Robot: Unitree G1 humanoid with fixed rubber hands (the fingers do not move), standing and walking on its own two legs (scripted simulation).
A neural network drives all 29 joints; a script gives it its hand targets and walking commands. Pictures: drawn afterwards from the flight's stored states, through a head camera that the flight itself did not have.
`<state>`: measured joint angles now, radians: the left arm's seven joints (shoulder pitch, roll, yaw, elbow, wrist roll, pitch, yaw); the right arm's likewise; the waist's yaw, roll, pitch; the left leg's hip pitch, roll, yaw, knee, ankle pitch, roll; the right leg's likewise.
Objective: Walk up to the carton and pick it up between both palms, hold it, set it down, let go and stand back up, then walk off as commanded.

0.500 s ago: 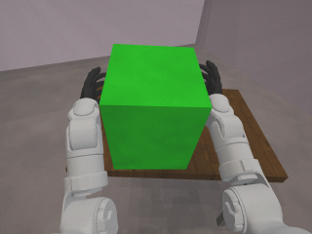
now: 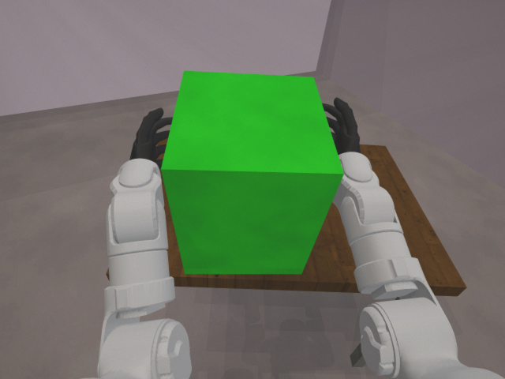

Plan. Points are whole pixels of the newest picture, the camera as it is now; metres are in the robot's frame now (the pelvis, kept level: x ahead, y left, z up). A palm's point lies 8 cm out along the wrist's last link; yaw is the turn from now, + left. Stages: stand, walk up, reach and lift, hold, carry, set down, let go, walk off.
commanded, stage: hold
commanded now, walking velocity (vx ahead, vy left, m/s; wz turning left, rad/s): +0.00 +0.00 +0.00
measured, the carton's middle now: (246, 179) +0.38 +0.02 +0.16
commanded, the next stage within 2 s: set down in 0.48 s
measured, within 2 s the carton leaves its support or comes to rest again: neither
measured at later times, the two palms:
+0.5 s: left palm (146, 163) +0.35 +0.17 +0.20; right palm (344, 152) +0.38 -0.12 +0.22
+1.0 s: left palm (160, 158) +0.38 +0.16 +0.19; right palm (348, 148) +0.40 -0.13 +0.22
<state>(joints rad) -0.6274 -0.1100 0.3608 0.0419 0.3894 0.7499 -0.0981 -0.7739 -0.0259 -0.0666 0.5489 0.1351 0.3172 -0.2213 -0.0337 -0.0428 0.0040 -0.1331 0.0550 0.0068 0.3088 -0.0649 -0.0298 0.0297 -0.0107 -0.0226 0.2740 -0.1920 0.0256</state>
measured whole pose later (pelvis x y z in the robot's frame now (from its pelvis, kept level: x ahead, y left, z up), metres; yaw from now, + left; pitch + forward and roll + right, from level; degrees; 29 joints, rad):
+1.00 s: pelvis +0.01 +0.00 +0.00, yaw +0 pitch -6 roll -1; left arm -0.65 -0.11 0.37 0.16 0.39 0.54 -0.11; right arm -0.77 0.00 -0.18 0.63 0.03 0.01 -0.15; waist -0.03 -0.06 0.05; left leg -0.12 0.05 0.01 0.30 -0.07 -0.03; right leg 0.04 -0.01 -0.02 0.27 -0.20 0.03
